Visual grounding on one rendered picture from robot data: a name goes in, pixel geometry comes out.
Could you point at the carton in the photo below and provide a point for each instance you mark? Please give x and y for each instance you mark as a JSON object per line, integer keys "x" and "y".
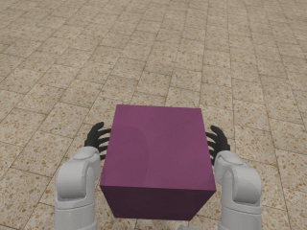
{"x": 157, "y": 163}

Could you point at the right robot forearm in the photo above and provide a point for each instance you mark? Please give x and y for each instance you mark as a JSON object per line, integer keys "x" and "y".
{"x": 241, "y": 193}

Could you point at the left robot hand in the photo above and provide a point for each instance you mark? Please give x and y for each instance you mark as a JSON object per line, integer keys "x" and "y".
{"x": 93, "y": 140}

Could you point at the left robot forearm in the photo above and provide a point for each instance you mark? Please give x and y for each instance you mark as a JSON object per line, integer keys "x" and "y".
{"x": 75, "y": 191}

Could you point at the right robot hand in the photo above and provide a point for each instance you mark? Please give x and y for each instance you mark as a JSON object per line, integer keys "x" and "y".
{"x": 220, "y": 144}

